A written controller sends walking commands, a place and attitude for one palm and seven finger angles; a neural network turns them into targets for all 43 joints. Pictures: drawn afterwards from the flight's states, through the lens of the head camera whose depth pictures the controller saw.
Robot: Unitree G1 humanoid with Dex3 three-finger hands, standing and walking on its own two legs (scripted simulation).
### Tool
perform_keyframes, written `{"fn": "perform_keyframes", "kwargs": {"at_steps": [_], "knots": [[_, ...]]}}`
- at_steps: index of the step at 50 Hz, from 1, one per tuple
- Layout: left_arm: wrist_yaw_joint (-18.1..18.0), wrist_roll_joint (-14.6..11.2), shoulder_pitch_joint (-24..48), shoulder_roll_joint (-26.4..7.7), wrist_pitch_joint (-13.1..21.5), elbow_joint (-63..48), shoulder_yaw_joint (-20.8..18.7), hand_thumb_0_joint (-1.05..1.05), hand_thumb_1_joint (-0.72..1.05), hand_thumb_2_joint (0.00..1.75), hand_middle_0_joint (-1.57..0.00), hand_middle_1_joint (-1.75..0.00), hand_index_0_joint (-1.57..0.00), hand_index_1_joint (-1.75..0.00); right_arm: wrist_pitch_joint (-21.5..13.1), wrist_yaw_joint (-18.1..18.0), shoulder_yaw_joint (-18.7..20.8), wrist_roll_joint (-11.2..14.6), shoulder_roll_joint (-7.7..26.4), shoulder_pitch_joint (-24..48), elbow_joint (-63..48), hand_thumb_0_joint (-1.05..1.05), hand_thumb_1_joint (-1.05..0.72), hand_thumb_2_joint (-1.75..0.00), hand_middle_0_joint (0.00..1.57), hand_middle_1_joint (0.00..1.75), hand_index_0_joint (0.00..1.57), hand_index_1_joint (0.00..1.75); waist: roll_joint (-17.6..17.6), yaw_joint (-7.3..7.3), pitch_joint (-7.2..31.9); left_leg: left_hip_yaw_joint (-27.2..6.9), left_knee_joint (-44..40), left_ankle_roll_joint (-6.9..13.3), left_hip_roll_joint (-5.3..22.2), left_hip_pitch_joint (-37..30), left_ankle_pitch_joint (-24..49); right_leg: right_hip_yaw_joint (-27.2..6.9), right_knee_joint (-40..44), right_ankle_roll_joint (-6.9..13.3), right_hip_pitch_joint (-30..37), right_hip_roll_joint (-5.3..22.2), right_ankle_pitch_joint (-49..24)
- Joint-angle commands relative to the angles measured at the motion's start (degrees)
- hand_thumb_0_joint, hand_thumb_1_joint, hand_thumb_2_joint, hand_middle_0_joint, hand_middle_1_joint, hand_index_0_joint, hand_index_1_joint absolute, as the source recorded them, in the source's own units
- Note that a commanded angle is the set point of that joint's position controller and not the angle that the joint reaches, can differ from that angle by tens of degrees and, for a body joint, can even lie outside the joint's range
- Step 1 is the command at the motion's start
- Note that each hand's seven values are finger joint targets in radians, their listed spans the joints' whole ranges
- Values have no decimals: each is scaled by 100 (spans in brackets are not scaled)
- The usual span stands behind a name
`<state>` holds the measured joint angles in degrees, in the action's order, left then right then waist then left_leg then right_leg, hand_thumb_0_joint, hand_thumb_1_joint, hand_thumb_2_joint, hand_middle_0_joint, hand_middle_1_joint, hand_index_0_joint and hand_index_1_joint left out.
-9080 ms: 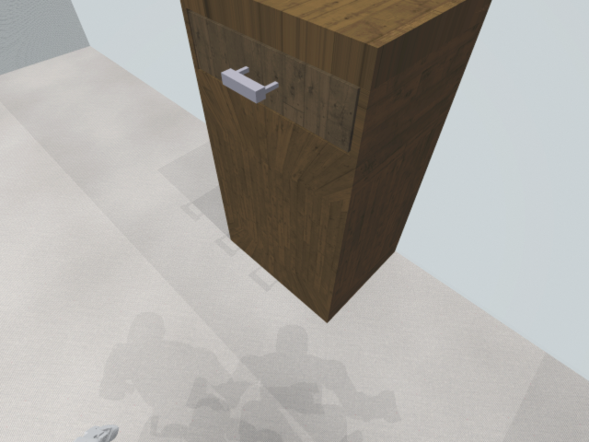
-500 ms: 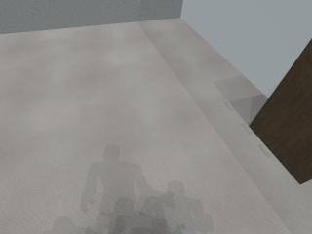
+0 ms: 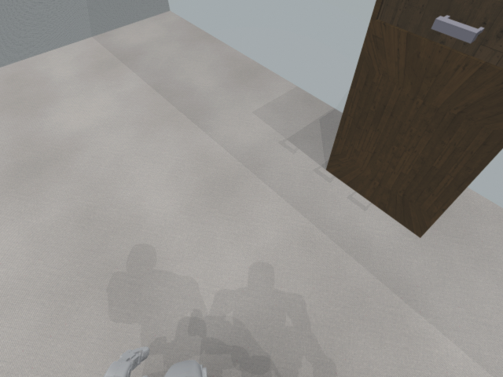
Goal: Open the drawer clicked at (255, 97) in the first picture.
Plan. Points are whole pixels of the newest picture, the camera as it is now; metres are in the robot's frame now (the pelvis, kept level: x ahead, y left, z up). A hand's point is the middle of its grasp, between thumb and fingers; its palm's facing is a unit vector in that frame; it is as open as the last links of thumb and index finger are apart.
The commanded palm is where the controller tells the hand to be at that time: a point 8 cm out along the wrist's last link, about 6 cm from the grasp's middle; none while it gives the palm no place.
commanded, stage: walk to a spot facing it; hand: left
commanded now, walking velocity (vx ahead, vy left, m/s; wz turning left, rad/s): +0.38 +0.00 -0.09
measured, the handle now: (459, 26) +0.93 -0.55 +0.09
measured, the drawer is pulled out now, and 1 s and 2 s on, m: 0.00 0.00 0.00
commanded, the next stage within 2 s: turn to face it in 0.34 s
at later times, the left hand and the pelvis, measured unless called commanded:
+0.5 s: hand (131, 332) +0.22 +0.24 -0.17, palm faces -0.07 -0.99 -0.15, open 7.4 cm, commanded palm none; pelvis +0.19 +0.06 +0.01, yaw -9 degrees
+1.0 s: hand (203, 227) +0.44 +0.12 -0.14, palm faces -0.37 -0.89 -0.26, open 7.4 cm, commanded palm none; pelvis +0.25 -0.01 +0.00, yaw -24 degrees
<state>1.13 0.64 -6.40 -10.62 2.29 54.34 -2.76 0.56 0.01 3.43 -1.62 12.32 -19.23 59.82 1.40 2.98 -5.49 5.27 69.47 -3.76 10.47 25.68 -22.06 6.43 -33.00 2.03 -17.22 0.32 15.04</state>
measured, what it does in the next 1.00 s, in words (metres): walks ahead, turning right: left foot, then right foot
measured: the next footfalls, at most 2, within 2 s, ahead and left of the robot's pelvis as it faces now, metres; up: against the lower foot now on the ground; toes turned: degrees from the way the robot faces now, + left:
left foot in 0.28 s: +0.26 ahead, +0.13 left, +0.00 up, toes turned +7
right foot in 0.82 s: +0.31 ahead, -0.12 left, +0.00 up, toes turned -27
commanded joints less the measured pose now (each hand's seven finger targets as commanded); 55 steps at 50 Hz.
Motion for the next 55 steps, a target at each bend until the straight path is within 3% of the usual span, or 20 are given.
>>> {"fn": "perform_keyframes", "kwargs": {"at_steps": [1,9,12,13,14,15,16,18,20,23,30,36,38,39,40,41,42,44,47,55], "knots": [[-153,77,-506,-909,123,62,-198,0,90,90,-20,-30,-20,-30,-170,23,38,-36,242,-202,-435,0,-90,-90,20,30,20,30,-887,-80,573,-52,-798,-57,39,547,525,-1173,1899,689,552,1336,-981],[-152,62,-841,-980,160,307,-183,0,90,90,-20,-30,-20,-30,-317,171,40,20,246,840,-786,0,-90,-90,20,30,20,30,-857,-307,27,100,-2932,64,-252,-39,1038,-1346,2004,680,548,1368,-196],[-159,38,-824,-961,115,358,-204,0,90,90,-20,-30,-20,-30,-407,112,99,-3,410,213,-579,0,-90,-90,20,30,20,30,-323,36,144,291,-3822,120,-511,-1447,1155,-1145,1008,467,187,1081,-525],[-140,19,-910,-738,98,319,-179,0,90,90,-20,-30,-20,-30,-465,46,173,-51,762,-486,-352,0,-90,-90,20,30,20,30,473,278,536,-346,-4310,284,-111,-2470,947,-900,-362,261,-268,615,-724],[-90,-40,-1180,-351,70,225,-118,0,90,90,-20,-30,-20,-30,-475,-1,315,-130,1401,-1092,-233,0,-90,-90,20,30,20,30,1974,371,941,-2158,-5099,769,1405,-3288,568,-119,-2202,-55,-1359,-101,1132],[-118,19,-931,-511,49,134,-95,0,90,90,-20,-30,-20,-30,-415,-66,241,-85,1304,-1177,-161,0,-90,-90,20,30,20,30,2033,441,1036,-2881,-5713,894,1841,-3107,57,-553,-3350,-57,-1726,-99,1803],[-97,34,-655,-584,28,122,-120,0,90,90,-20,-30,-20,-30,-398,-109,159,-22,1070,-767,-282,0,-90,-90,20,30,20,30,1284,298,647,-2695,-5757,949,1843,-2529,-17,-774,-3871,-35,-1912,251,1382],[-10,86,-639,-462,-26,245,-169,0,90,90,-20,-30,-20,-30,-475,-124,26,-24,609,-121,-434,0,-90,-90,20,30,20,30,432,-27,150,-1499,-5799,784,1451,-1728,572,-801,-3984,-132,-1801,553,544],[-2,100,-1022,-261,-181,359,-177,0,90,90,-20,-30,-20,-30,-525,-148,-9,14,441,85,-432,0,-90,-90,20,30,20,30,447,-265,238,-546,-5774,660,1185,-1448,1299,-714,-3919,-260,-1512,562,167],[-27,100,-1195,-107,-310,383,-217,0,90,90,-20,-30,-20,-30,-541,-187,2,39,303,19,-349,0,-90,-90,20,30,20,30,376,-377,402,166,-5573,721,1017,-1527,2752,-611,-3786,-401,-1509,558,-187],[9,73,-403,-27,-430,40,-220,0,90,90,-20,-30,-20,-30,-399,-196,85,34,461,-228,-162,0,-90,-90,20,30,20,30,679,-189,336,849,-5140,959,1103,-2172,3799,-177,-2365,-539,-1722,600,-162],[-1,81,171,-95,-365,-269,-219,0,90,90,-20,-30,-20,-30,-223,-165,194,-17,571,-383,-153,0,-90,-90,20,30,20,30,957,-1,233,984,-4575,888,1275,-2202,3748,108,-1049,-349,-1024,348,331],[-16,88,-242,-224,-290,-237,-249,0,90,90,-20,-30,-20,-30,-191,-156,244,2,681,-242,-253,0,-90,-90,20,30,20,30,774,-269,556,1124,-3818,707,1279,-2267,4104,202,-308,-233,-307,170,88],[-32,91,-804,-414,-206,-105,-282,0,90,90,-20,-30,-20,-30,-188,-128,261,40,738,-171,-348,0,-90,-90,20,30,20,30,432,-575,915,1313,-2891,483,1132,-2082,4087,234,435,-166,526,122,-637],[-100,129,-1327,-1017,-98,29,-381,0,90,90,-20,-30,-20,-30,-165,-64,220,102,510,-297,-501,0,-90,-90,20,30,20,30,-808,-769,1396,1404,-1455,154,723,-593,2335,-990,683,207,2156,1098,-2488],[-178,27,-1792,-1587,-68,161,-490,0,90,90,-20,-30,-20,-30,-127,-62,133,84,229,-38,-797,0,-90,-90,20,30,20,30,-1901,-871,1499,1002,169,-199,-272,900,-1443,-2833,694,1014,2636,2428,-5603],[-263,-62,-1695,-1545,-144,123,-502,0,90,90,-20,-30,-20,-30,-36,-164,115,128,319,273,-836,0,-90,-90,20,30,20,30,-1434,-886,1609,-37,387,-132,-119,822,-1508,-2624,887,1218,2229,2431,-4970],[-303,-38,-665,-1159,-247,-219,-403,0,90,90,-20,-30,-20,-30,51,-161,124,65,328,532,-852,0,-90,-90,20,30,20,30,-938,-550,944,-287,325,-132,27,871,-735,-2275,1218,1036,1240,1918,-2663],[-284,24,24,-1013,-260,-457,-327,0,90,90,-20,-30,-20,-30,178,-122,129,-1,307,171,-698,0,-90,-90,20,30,20,30,-758,-154,726,-203,-336,-184,-115,271,-93,-1682,1508,700,245,1360,-1516],[-182,57,-357,-1220,-274,-500,-376,0,90,90,-20,-30,-20,-30,137,-109,132,31,519,921,-1129,0,-90,-90,20,30,20,30,-969,-373,802,-344,-1461,-187,-512,301,-75,-2420,1487,817,510,1123,-1104]]}}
